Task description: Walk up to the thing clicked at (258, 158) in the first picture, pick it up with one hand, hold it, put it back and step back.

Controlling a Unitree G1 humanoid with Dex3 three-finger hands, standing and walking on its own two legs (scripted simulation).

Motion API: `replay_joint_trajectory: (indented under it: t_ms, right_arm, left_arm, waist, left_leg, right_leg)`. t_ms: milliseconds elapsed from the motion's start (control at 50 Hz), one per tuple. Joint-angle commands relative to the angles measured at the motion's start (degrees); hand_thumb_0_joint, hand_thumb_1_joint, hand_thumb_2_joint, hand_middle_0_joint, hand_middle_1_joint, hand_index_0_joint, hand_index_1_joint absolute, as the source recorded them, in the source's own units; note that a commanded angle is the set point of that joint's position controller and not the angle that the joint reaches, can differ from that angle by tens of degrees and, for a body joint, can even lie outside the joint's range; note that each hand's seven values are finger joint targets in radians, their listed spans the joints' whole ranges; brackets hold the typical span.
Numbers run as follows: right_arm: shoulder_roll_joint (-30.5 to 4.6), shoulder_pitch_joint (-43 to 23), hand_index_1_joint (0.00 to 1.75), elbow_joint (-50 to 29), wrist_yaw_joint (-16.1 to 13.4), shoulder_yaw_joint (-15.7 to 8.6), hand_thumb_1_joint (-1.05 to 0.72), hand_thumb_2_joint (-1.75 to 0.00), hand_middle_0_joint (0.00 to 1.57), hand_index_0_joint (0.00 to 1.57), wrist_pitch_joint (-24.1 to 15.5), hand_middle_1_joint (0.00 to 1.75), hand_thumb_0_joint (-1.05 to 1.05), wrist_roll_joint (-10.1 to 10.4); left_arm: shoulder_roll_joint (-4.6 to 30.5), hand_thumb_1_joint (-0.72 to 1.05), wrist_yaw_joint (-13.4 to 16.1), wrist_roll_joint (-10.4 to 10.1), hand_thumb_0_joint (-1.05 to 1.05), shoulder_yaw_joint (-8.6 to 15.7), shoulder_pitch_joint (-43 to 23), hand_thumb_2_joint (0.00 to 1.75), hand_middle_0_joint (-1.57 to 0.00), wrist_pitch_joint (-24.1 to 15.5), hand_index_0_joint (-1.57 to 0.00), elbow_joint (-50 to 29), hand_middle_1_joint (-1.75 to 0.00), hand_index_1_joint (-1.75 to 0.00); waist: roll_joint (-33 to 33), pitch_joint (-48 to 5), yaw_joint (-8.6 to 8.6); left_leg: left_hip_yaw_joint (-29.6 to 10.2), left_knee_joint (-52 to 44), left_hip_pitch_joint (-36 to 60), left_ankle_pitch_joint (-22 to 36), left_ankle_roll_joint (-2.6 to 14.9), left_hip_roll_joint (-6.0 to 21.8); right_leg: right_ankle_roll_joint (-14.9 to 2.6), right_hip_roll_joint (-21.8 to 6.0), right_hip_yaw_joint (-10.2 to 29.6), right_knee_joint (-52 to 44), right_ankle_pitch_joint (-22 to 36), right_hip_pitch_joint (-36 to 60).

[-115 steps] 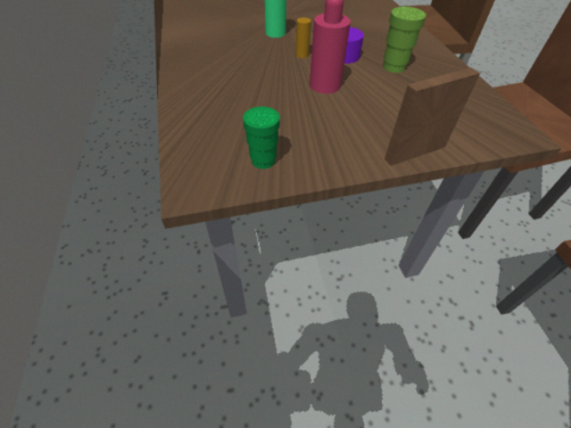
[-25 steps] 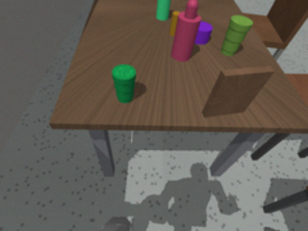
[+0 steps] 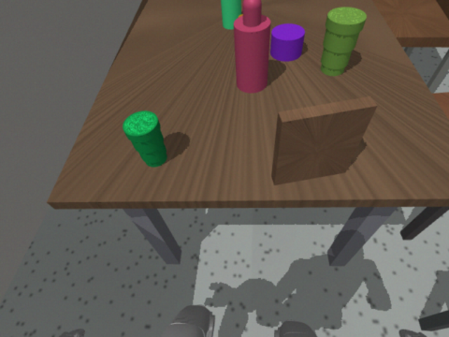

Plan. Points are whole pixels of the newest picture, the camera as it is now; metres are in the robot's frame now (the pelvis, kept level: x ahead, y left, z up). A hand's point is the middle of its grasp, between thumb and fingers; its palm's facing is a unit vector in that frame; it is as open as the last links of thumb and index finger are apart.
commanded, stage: walk up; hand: left
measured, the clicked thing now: (148, 142) +0.48 +0.19 +0.03
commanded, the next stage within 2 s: stand in 1.68 s
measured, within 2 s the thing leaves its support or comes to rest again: neither
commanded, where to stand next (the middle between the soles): +0.06 +0.04 m, yaw +1 degrees
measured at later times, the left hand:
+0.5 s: hand out of the picture +0.03 +0.31 -0.15, palm faces +0.06 -0.91 -0.41, open 7.4 cm
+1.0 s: hand out of the picture +0.06 +0.31 -0.13, palm faces +0.02 -0.93 -0.36, open 7.4 cm
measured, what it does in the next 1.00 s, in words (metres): steps on the spot: left foot, then right foot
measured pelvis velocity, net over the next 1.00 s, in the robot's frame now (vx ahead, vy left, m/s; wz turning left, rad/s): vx -0.01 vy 0.04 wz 0.05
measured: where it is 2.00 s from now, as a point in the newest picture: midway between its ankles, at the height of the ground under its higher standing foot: outside the picture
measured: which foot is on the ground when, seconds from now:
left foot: up 0.00-0.20, down 0.22-1.00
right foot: down 0.00-0.24, up 0.26-0.46, down 0.48-1.00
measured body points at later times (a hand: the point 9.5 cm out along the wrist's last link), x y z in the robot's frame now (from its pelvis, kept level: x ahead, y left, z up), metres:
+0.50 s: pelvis -0.01 +0.03 +0.00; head +0.02 +0.03 +0.44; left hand +0.03 +0.35 -0.12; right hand +0.12 -0.28 -0.11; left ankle +0.00 +0.14 -0.72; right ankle +0.01 -0.10 -0.72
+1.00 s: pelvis -0.01 +0.04 +0.02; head +0.00 +0.04 +0.47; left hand +0.06 +0.35 -0.10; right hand +0.10 -0.25 -0.10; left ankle +0.00 +0.16 -0.72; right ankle +0.01 -0.10 -0.72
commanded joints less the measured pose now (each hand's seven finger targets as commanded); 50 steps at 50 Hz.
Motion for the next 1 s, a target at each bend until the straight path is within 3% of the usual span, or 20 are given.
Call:
replay_joint_trajectory:
  t_ms: [0,80,180,200,220,240,260,320,400,440,460,480,500,520,580,620,660,720,760,980]
  right_arm:
    - [-7.97,0.97,0.3,-3.52,0.42,-2.47,-0.9,-0.9,0.2,0.2,-0.84,0.3,0.0,-0.65]
    - [-8.01,-0.86,0.3,-4.06,0.81,-2.76,-0.9,-0.9,0.2,0.2,-1.01,0.3,0.0,-1.16]
    - [-8.36,4.37,0.3,-1.72,1.6,-3.78,-0.9,-0.9,0.2,0.2,-1.3,0.3,0.0,-1.6]
    - [-10.72,5.05,0.3,-1.48,1.46,-4.44,-0.9,-0.9,0.2,0.2,-1.54,0.3,0.0,-2.3]
    - [-14.41,2.87,0.3,-2.86,1.33,-5.15,-0.9,-0.9,0.2,0.2,-1.78,0.3,0.0,-3.01]
    - [-17.42,0.85,0.3,-3.94,1.37,-5.42,-0.9,-0.9,0.2,0.2,-1.69,0.3,0.0,-1.99]
    - [-16.86,-0.06,0.3,-3.23,1.47,-5.48,-0.9,-0.9,0.2,0.2,-1.56,0.3,0.0,-1.8]
    - [-10.8,-5.69,0.3,-4.6,0.75,-3.01,-0.9,-0.9,0.2,0.2,-1.62,0.3,0.0,-1.86]
    - [-11.31,-5.22,0.3,-3.58,0.83,-2.9,-0.9,-0.9,0.2,0.2,-1.56,0.3,0.0,-1.35]
    - [-9.56,-6.38,0.3,-3.56,0.82,-2.15,-0.9,-0.9,0.2,0.2,-1.21,0.3,0.0,-0.47]
    - [-7.21,-5.79,0.3,-3.45,0.78,-1.26,-0.9,-0.9,0.2,0.2,-1.32,0.3,0.0,0.2]
    - [-4.85,-5.43,0.3,-3.73,0.85,-0.39,-0.9,-0.9,0.2,0.2,-1.51,0.3,0.0,0.59]
    - [-7.11,-6.71,0.3,-2.98,0.36,-1.22,-0.9,-0.9,0.2,0.2,-1.09,0.3,0.0,0.03]
    - [-8.33,-5.09,0.3,-1.17,0.09,-1.89,-0.9,-0.9,0.2,0.2,-1.11,0.3,0.0,-0.48]
    - [-8.44,-3.41,0.3,1.92,0.86,-2.03,-0.9,-0.9,0.2,0.2,-2.67,0.3,0.0,-0.11]
    - [-9.5,-6.02,0.3,1.52,0.82,-1.89,-0.9,-0.9,0.2,0.2,-3.28,0.3,0.0,-0.52]
    - [-10.55,-9.69,0.3,1.61,1.01,-1.3,-0.9,-0.9,0.2,0.2,-3.45,0.3,0.0,-0.34]
    - [-8.06,-10.64,0.3,3.42,1.25,-0.34,-0.9,-0.9,0.2,0.2,-2.95,0.3,0.0,-0.24]
    - [-8.2,-10.32,0.3,5.29,1.21,-0.03,-0.9,-0.9,0.2,0.2,-3.01,0.3,0.0,-0.46]
    - [-7.23,-12.29,0.3,9.55,1.07,0.58,-0.9,-0.9,0.2,0.2,-3.46,0.3,0.0,0.0]
  left_arm:
    - [18.86,0.9,1.99,0.33,0.0,6.01,3.21,0.9,-0.2,-1.86,-0.2,-3.34,-0.3,-0.3]
    - [19.94,0.9,2.33,-0.35,0.0,5.97,2.67,0.9,-0.2,-1.65,-0.2,-4.22,-0.3,-0.3]
    - [18.9,0.9,2.55,-1.2,0.0,4.17,-2.37,0.9,-0.2,-0.69,-0.2,-5.67,-0.3,-0.3]
    - [16.72,0.9,2.57,-1.4,0.0,3.49,-1.26,0.9,-0.2,-0.34,-0.2,-5.38,-0.3,-0.3]
    - [12.99,0.9,2.53,-1.86,0.0,2.42,-0.55,0.9,-0.2,-0.02,-0.2,-5.9,-0.3,-0.3]
    - [14.94,0.9,3.54,-1.94,0.0,2.94,-2.48,0.9,-0.2,0.39,-0.2,-5.14,-0.3,-0.3]
    - [16.95,0.9,3.83,-1.34,0.0,3.3,-3.28,0.9,-0.2,0.31,-0.2,-3.97,-0.3,-0.3]
    - [15.43,0.9,2.96,-2.1,0.0,3.29,0.78,0.9,-0.2,-0.14,-0.2,-1.26,-0.3,-0.3]
    - [13.23,0.9,2.53,-1.58,0.0,2.63,2.28,0.9,-0.2,-1.37,-0.2,0.3,-0.3,-0.3]
    - [12.82,0.9,2.67,-0.81,0.0,2.5,3.65,0.9,-0.2,-2.28,-0.2,1.91,-0.3,-0.3]
    - [15.1,0.9,2.84,-0.12,0.0,3.13,3.4,0.9,-0.2,-2.82,-0.2,2.09,-0.3,-0.3]
    - [18.26,0.9,3.02,0.54,0.0,3.73,2.99,0.9,-0.2,-3.49,-0.2,1.48,-0.3,-0.3]
    - [21.7,0.9,2.76,0.13,0.0,3.96,-1.0,0.9,-0.2,-3.16,-0.2,1.12,-0.3,-0.3]
    - [21.97,0.9,2.34,0.09,0.0,3.82,-4.43,0.9,-0.2,-3.08,-0.2,0.04,-0.3,-0.3]
    - [15.36,0.9,1.75,-0.63,0.0,1.66,-7.77,0.9,-0.2,-2.74,-0.2,-0.08,-0.3,-0.3]
    - [13.49,0.9,1.46,-1.17,0.0,1.11,-5.44,0.9,-0.2,-2.51,-0.2,0.88,-0.3,-0.3]
    - [13.54,0.9,1.2,-1.24,0.0,1.06,-2.02,0.9,-0.2,-1.92,-0.2,3.46,-0.3,-0.3]
    - [14.29,0.9,0.86,-0.98,0.0,1.0,-5.9,0.9,-0.2,-2.23,-0.2,4.38,-0.3,-0.3]
    - [14.06,0.9,0.78,-1.43,0.0,0.62,-6.49,0.9,-0.2,-2.09,-0.2,5.06,-0.3,-0.3]
    - [13.27,0.9,0.72,-1.53,0.0,-0.45,-9.5,0.9,-0.2,-1.69,-0.2,9.6,-0.3,-0.3]
  waist:
    - [-16.16,-5.79,2.19]
    - [-16.87,-7.96,1.82]
    - [-12.95,-11.04,-2.89]
    - [-5.42,-11.4,-3.4]
    - [6.62,-10.37,-2.4]
    - [9.9,-9.05,-3.71]
    - [8.26,-6.77,-4.01]
    - [5.3,-4.15,-0.97]
    - [7.28,-8.81,-0.68]
    - [3.84,-9.14,0.98]
    - [-0.61,-9.64,1.37]
    - [-8.36,-9.81,0.82]
    - [-10.41,-7.19,-0.13]
    - [-10.82,-5.29,-1.58]
    - [-6.16,-5.82,-4.17]
    - [-3.8,-7.74,-1.52]
    - [-2.85,-7.53,0.79]
    - [-3.32,-4.57,-0.63]
    - [-1.05,-4.18,-0.82]
    - [-2.39,-8.45,-0.62]
  left_leg:
    - [0.23,-7.27,-6.3,-0.69,-1.27,1.55]
    - [3.95,-15.51,-0.62,-0.65,-1.35,2.85]
    - [6.99,-31.82,15.44,11.29,1.2,0.36]
    - [-0.06,-36.08,19.89,12.91,3.2,3.71]
    - [-18.68,-40.06,22.24,18.02,8.01,14.57]
    - [-24.66,-42.23,15.27,17.14,15.13,20.79]
    - [-25.3,-43.22,10.71,13.97,17.42,21.36]
    - [-9.73,-38.56,9.95,24.17,11.71,12.91]
    - [-7.9,-33.26,15.64,28.37,10.87,13.09]
    - [-3.79,-27.77,12.34,27.89,8.18,11.22]
    - [-3.37,-24.28,7.37,26.32,5.19,10.24]
    - [-0.17,-18.31,1.93,19.56,1.73,5.4]
    - [3.73,-16.42,2.01,-0.48,0.74,2.93]
    - [2.21,-15.54,7.2,-2.5,0.56,4.8]
    - [-0.56,-33.39,17.59,17.0,2.58,6.1]
    - [-7.89,-38.62,17.46,22.51,5.87,11.81]
    - [-9.36,-39.93,10.29,11.51,7.73,14.71]
    - [-2.55,-40.72,8.84,7.63,2.35,7.98]
    - [-2.8,-42.37,10.99,5.55,2.04,8.2]
    - [0.06,-45.87,18.25,20.66,1.11,8.94]
  right_leg:
    - [-12.6,-11.06,12.73,-13.82,22.61,14.05]
    - [-14.36,-14.52,12.37,-10.49,34.27,13.38]
    - [-9.61,-11.6,7.21,-3.09,23.23,3.31]
    - [-6.45,-8.35,4.17,3.49,15.86,-2.32]
    - [-2.52,-0.64,-0.79,12.81,1.79,-12.06]
    - [-2.31,3.25,0.27,16.77,-20.84,-10.42]
    - [-2.55,1.8,3.22,18.72,-20.88,-7.65]
    - [-2.62,2.0,3.35,15.5,-11.68,-6.91]
    - [-1.6,3.47,-0.3,-2.62,-6.47,0.35]
    - [-2.23,5.16,-0.57,-15.62,3.26,8.78]
    - [-3.77,1.8,6.55,-16.86,6.95,13.91]
    - [-7.27,-8.21,21.34,-20.65,12.76,16.47]
    - [-14.55,-16.14,28.33,-21.46,8.83,9.23]
    - [-16.92,-17.9,29.62,-19.91,8.59,2.64]
    - [-6.3,-5.13,10.44,-12.46,13.85,-0.77]
    - [-2.51,1.25,4.88,-6.18,11.93,1.28]
    - [-2.5,2.56,3.61,-9.35,0.41,7.42]
    - [-4.12,-0.74,8.85,-15.32,3.14,8.22]
    - [-4.24,-0.88,8.5,-15.66,3.01,6.0]
    - [-2.16,-1.06,6.84,-19.93,15.46,12.56]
